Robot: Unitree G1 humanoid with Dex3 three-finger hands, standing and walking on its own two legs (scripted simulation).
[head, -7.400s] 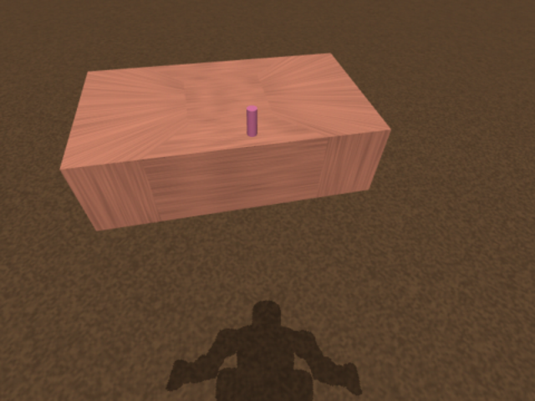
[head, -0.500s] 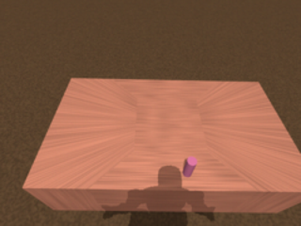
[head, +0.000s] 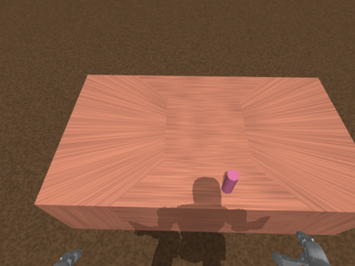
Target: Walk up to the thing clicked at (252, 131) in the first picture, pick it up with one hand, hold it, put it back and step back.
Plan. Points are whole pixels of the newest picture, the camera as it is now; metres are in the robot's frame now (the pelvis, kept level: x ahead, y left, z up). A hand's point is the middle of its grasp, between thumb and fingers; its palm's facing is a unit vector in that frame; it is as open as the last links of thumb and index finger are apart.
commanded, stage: go down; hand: right
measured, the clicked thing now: (229, 182) +0.44 -0.18 -0.32
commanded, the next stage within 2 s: none
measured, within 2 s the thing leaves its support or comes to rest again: neither
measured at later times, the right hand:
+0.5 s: hand (296, 264) +0.16 -0.28 -0.14, palm faces +0.07 +0.94 -0.33, open 17.4 cm
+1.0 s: hand (300, 263) +0.16 -0.28 -0.13, palm faces +0.08 +0.94 -0.33, open 17.6 cm
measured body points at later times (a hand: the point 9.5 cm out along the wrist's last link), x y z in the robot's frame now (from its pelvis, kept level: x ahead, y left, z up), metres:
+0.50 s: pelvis +0.01 -0.02 -0.02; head +0.06 -0.03 +0.43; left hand +0.16 +0.24 -0.11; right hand +0.16 -0.32 -0.12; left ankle +0.02 +0.12 -0.74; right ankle -0.02 -0.13 -0.74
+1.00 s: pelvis +0.02 -0.02 -0.04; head +0.06 -0.03 +0.41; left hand +0.18 +0.23 -0.12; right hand +0.16 -0.33 -0.11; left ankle +0.02 +0.12 -0.74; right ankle -0.02 -0.13 -0.74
